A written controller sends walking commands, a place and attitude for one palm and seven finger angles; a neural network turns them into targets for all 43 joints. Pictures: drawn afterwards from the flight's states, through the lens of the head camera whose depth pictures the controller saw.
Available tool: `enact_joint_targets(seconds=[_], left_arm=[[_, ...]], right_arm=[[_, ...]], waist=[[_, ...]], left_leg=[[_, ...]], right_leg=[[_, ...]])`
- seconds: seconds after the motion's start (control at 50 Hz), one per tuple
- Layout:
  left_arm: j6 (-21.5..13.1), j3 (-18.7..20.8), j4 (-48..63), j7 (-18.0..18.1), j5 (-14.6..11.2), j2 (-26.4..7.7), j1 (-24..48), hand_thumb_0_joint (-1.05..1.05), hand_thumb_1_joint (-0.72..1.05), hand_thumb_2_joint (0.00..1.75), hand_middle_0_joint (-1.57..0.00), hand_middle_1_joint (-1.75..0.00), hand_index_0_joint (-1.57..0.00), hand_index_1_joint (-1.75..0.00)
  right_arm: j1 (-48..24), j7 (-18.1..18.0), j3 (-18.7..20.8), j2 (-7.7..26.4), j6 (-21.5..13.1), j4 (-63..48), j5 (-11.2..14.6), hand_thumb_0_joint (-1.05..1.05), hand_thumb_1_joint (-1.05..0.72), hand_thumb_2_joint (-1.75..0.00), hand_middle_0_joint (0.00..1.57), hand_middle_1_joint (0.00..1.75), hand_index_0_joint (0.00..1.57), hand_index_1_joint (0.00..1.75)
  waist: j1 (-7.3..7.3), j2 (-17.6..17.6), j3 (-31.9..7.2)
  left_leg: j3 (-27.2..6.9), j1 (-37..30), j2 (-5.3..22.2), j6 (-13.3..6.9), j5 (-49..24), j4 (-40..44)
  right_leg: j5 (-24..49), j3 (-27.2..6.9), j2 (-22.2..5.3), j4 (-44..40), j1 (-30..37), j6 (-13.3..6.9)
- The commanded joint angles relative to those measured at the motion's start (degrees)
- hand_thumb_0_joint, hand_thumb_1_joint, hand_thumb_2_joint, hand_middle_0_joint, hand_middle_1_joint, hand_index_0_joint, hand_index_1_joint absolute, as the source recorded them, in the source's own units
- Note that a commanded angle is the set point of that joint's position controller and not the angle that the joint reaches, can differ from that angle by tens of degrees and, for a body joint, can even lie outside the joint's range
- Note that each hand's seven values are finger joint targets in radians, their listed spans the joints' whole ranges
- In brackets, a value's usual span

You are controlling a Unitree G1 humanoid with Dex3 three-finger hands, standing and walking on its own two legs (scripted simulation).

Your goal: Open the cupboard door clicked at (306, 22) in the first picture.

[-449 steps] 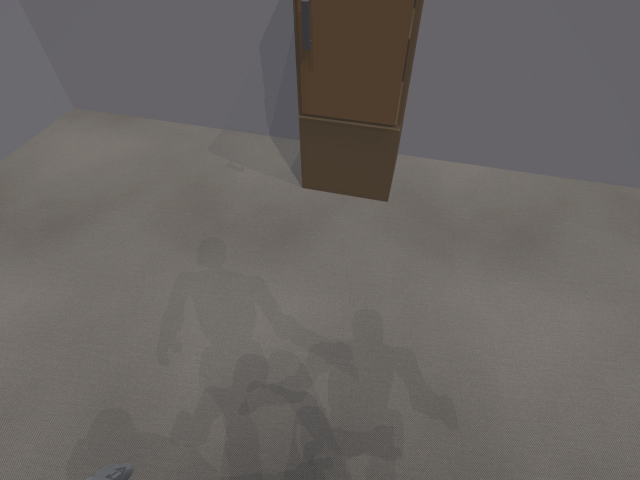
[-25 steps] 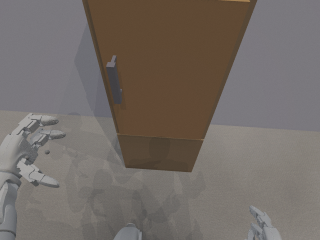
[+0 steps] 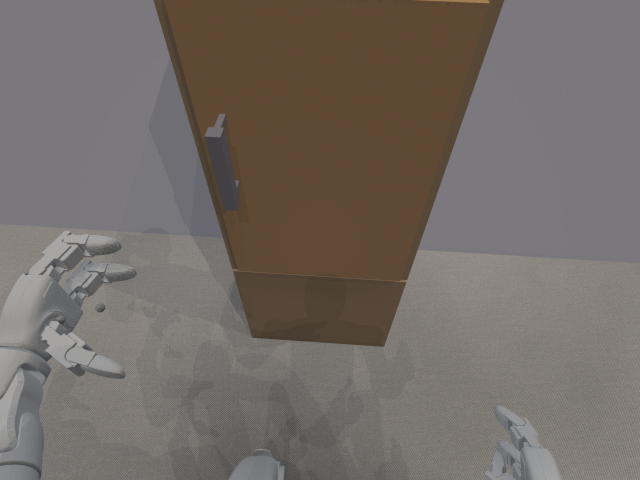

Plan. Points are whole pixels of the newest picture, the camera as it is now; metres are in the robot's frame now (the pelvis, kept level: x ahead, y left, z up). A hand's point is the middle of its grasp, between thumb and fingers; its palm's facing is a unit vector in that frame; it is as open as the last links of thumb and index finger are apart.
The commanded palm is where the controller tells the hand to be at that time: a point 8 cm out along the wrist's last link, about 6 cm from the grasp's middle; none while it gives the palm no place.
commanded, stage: move the hooked fingers beside the handle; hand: left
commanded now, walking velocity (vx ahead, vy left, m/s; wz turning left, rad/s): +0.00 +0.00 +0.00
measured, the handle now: (226, 163) +0.56 +0.19 +0.06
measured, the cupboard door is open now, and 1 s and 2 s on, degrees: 0 0 0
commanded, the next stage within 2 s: none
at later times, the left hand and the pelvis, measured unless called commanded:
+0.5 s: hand (133, 253) +0.37 +0.27 +0.07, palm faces -0.03 -1.00 +0.00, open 14.0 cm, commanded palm +0.35 +0.32 +0.07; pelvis +0.00 +0.01 -0.01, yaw -1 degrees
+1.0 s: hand (164, 215) +0.44 +0.25 +0.07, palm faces -0.02 -1.00 +0.00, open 14.0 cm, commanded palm +0.42 +0.30 +0.07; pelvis +0.00 +0.01 -0.02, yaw -2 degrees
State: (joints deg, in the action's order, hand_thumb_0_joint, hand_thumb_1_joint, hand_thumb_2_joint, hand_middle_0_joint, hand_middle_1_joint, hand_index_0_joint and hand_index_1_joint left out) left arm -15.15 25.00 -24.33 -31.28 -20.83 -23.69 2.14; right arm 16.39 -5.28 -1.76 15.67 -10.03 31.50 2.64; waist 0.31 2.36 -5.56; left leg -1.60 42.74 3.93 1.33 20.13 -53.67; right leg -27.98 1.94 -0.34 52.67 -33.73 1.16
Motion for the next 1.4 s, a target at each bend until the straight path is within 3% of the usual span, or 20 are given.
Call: enact_joint_targets(seconds=[0.0,0.14,0.18,0.24,0.28,0.32,0.38,0.46,0.52,0.56,0.62,0.68,0.7,0.76,0.84,0.92,1.14,1.26,1.32,1.38], left_arm=[[-3.85,5.12,8.07,0.41,-1.6,-16.69,18.2,0.0,-0.5,0.3,-0.3,-1.2,-0.3,-1.2],[-4.27,3.95,1.45,-0.09,0.42,-18.44,28.25,0.0,-0.5,0.3,-0.3,-1.2,-0.3,-1.2],[-4.2,1.85,1.22,-0.05,1.05,-16.73,30.17,0.0,-0.5,0.3,-0.3,-1.2,-0.3,-1.2],[-3.94,4.33,-2.44,0.65,1.59,-19.74,31.64,0.0,-0.5,0.3,-0.3,-1.2,-0.3,-1.2],[-3.76,2.99,-2.38,1.08,2.02,-18.32,32.69,0.0,-0.5,0.3,-0.3,-1.2,-0.3,-1.2],[-3.71,4.6,-4.17,1.62,2.16,-19.95,31.77,0.0,-0.5,0.3,-0.3,-1.2,-0.3,-1.2],[-3.99,2.87,-4.15,2.49,2.88,-18.07,34.32,0.0,-0.5,0.3,-0.3,-1.2,-0.3,-1.2],[-4.74,2.77,-4.68,3.31,3.45,-18.13,36.15,0.0,-0.5,0.3,-0.3,-1.2,-0.3,-1.2],[-5.07,4.0,-7.11,3.8,3.74,-19.91,39.45,0.0,-0.5,0.3,-0.3,-1.2,-0.3,-1.2],[-5.41,2.66,-7.82,3.83,4.39,-19.14,42.18,0.0,-0.5,0.3,-0.3,-1.2,-0.3,-1.2],[-6.31,2.83,-6.62,4.1,4.66,-19.25,42.78,0.0,-0.5,0.3,-0.3,-1.2,-0.3,-1.2],[-6.01,0.53,-8.29,4.61,5.05,-16.85,44.21,0.0,-0.5,0.3,-0.3,-1.2,-0.3,-1.2],[-5.8,1.58,-10.34,4.86,4.98,-17.75,44.67,0.0,-0.5,0.3,-0.3,-1.2,-0.3,-1.2],[-5.39,0.35,-15.01,5.61,6.63,-18.07,50.35,0.0,-0.5,0.3,-0.3,-1.2,-0.3,-1.2],[-7.54,1.6,-15.33,6.71,7.74,-20.18,54.39,0.0,-0.5,0.3,-0.3,-1.2,-0.3,-1.2],[-8.34,3.09,-19.86,6.85,8.25,-22.05,56.16,0.0,-0.5,0.3,-0.3,-1.2,-0.3,-1.2],[-9.13,4.08,-25.79,6.36,9.85,-26.39,64.46,0.0,-0.5,0.3,-0.3,-1.2,-0.3,-1.2],[-8.1,2.45,-29.71,6.73,11.19,-26.09,68.12,0.0,-0.5,0.3,-0.3,-1.2,-0.3,-1.2],[-8.53,3.87,-28.58,7.46,11.52,-28.25,70.59,0.0,-0.5,0.3,-0.3,-1.2,-0.3,-1.2],[-8.01,4.7,-30.84,7.84,12.28,-30.19,71.18,0.0,-0.5,0.3,-0.3,-1.2,-0.3,-1.2]], right_arm=[[-0.79,-1.34,3.53,8.57,-2.81,-6.67,0.1,0.0,-0.9,-0.9,0.2,0.3,0.2,0.3],[-0.08,-1.91,3.41,8.91,-2.11,-5.11,0.07,0.0,-0.9,-0.9,0.2,0.3,0.2,0.3],[-0.11,-1.73,3.53,8.71,-1.8,-5.3,0.13,0.0,-0.9,-0.9,0.2,0.3,0.2,0.3],[0.68,-1.54,3.53,9.14,-1.07,-4.76,-0.1,0.0,-0.9,-0.9,0.2,0.3,0.2,0.3],[0.79,-1.03,3.63,8.87,-0.69,-5.12,-0.08,0.0,-0.9,-0.9,0.2,0.3,0.2,0.3],[1.41,-0.8,3.72,9.19,-0.01,-5.38,-0.13,0.0,-0.9,-0.9,0.2,0.3,0.2,0.3],[2.13,-0.36,3.94,9.03,0.78,-5.38,-0.15,0.0,-0.9,-0.9,0.2,0.3,0.2,0.3],[2.99,0.05,4.09,9.15,1.73,-5.08,-0.26,0.0,-0.9,-0.9,0.2,0.3,0.2,0.3],[3.78,-0.02,4.16,9.51,2.49,-4.19,-0.38,0.0,-0.9,-0.9,0.2,0.3,0.2,0.3],[4.17,0.08,4.16,9.44,2.97,-3.9,-0.36,0.0,-0.9,-0.9,0.2,0.3,0.2,0.3],[4.82,0.21,4.49,9.39,3.28,-3.56,-0.54,0.0,-0.9,-0.9,0.2,0.3,0.2,0.3],[5.02,0.55,4.48,9.28,3.99,-3.21,-0.5,0.0,-0.9,-0.9,0.2,0.3,0.2,0.3],[5.5,0.4,4.43,9.38,4.21,-2.93,-0.59,0.0,-0.9,-0.9,0.2,0.3,0.2,0.3],[5.85,0.46,4.28,9.63,5.1,-2.24,-0.6,0.0,-0.9,-0.9,0.2,0.3,0.2,0.3],[6.55,0.61,4.4,9.6,5.8,-1.92,-1.03,0.0,-0.9,-0.9,0.2,0.3,0.2,0.3],[7.59,0.76,4.52,9.87,6.64,-0.96,-1.12,0.0,-0.9,-0.9,0.2,0.3,0.2,0.3],[9.98,0.91,4.55,10.16,9.28,0.48,-1.28,0.0,-0.9,-0.9,0.2,0.3,0.2,0.3],[11.29,0.93,4.38,10.33,10.17,1.45,-1.36,0.0,-0.9,-0.9,0.2,0.3,0.2,0.3],[12.13,0.99,4.38,10.48,10.4,1.69,-1.69,0.0,-0.9,-0.9,0.2,0.3,0.2,0.3],[12.65,1.03,4.14,10.5,10.85,1.78,-1.67,0.0,-0.9,-0.9,0.2,0.3,0.2,0.3]], waist=[[1.08,0.32,-10.59],[1.5,2.66,-13.61],[1.65,4.14,-14.45],[1.17,2.43,-15.26],[1.04,4.78,-15.63],[0.65,2.62,-16.62],[1.38,3.05,-16.95],[1.65,3.97,-17.95],[2.35,2.01,-17.8],[2.75,3.88,-17.59],[2.34,6.01,-21.55],[3.2,5.33,-19.91],[3.33,2.96,-19.08],[4.4,3.16,-16.88],[3.93,5.75,-21.71],[4.3,3.61,-23.33],[5.94,4.64,-25.13],[7.48,5.24,-23.46],[7.29,6.3,-27.08],[7.7,5.63,-25.43]], left_leg=[[1.01,-14.12,-3.54,-3.12,-5.23,6.09],[0.44,-14.66,-3.3,-2.96,-4.2,5.46],[0.45,-15.74,-3.3,-2.96,-4.5,5.55],[0.08,-14.35,-3.09,-2.88,-4.79,5.29],[0.16,-15.18,-3.14,-2.74,-5.16,5.47],[0.16,-14.27,-2.95,-2.79,-5.59,5.35],[0.03,-15.21,-2.89,-2.75,-5.99,5.42],[-0.29,-16.23,-2.71,-2.61,-6.97,5.24],[-0.2,-14.82,-2.58,-2.84,-6.82,4.63],[-0.53,-15.42,-2.48,-2.64,-6.49,4.64],[-0.97,-18.95,-2.26,-2.38,-9.9,3.98],[-1.3,-18.76,-2.12,-2.36,-9.57,4.09],[-1.11,-16.96,-2.21,-2.64,-9.23,3.65],[-1.23,-14.77,-2.1,-2.59,-5.96,3.64],[-1.61,-17.7,-1.86,-2.23,-8.79,2.48],[-1.03,-16.02,-1.82,-2.63,-10.54,0.83],[-0.55,-12.83,-1.58,-3.05,-11.47,-1.91],[-0.9,-11.67,-1.34,-3.11,-9.94,-2.4],[-0.99,-12.89,-1.23,-3.16,-11.72,-3.05],[-0.63,-10.55,-1.16,-3.28,-11.47,-3.38]], right_leg=[[10.38,-0.37,3.07,-9.44,-4.13,-1.62],[8.64,-0.52,2.69,-8.56,-5.48,-2.0],[9.06,-0.03,2.72,-8.07,-6.41,-2.08],[9.16,0.05,2.8,-7.45,-5.97,-2.19],[9.57,0.45,2.74,-7.16,-6.49,-2.3],[9.87,0.45,3.02,-6.85,-5.81,-2.29],[10.37,0.93,3.13,-6.43,-6.96,-2.22],[10.85,1.16,3.33,-5.9,-7.92,-2.37],[11.1,0.87,3.44,-5.89,-8.06,-2.21],[10.36,1.1,3.41,-5.55,-9.45,-2.33],[12.38,1.15,3.52,-4.85,-9.6,-2.68],[11.94,1.57,3.54,-4.99,-11.05,-2.53],[12.13,1.54,3.74,-4.92,-10.53,-2.58],[9.65,1.4,3.33,-4.77,-13.15,-2.3],[10.73,1.25,3.32,-3.59,-13.53,-2.63],[13.02,0.8,3.44,-2.95,-12.96,-2.38],[14.9,-0.04,3.64,-1.66,-14.08,-2.0],[12.8,0.17,3.77,-1.69,-17.12,-1.91],[13.86,0.03,3.79,-1.16,-16.53,-1.92],[14.4,-0.15,3.9,-1.19,-16.09,-1.75]])
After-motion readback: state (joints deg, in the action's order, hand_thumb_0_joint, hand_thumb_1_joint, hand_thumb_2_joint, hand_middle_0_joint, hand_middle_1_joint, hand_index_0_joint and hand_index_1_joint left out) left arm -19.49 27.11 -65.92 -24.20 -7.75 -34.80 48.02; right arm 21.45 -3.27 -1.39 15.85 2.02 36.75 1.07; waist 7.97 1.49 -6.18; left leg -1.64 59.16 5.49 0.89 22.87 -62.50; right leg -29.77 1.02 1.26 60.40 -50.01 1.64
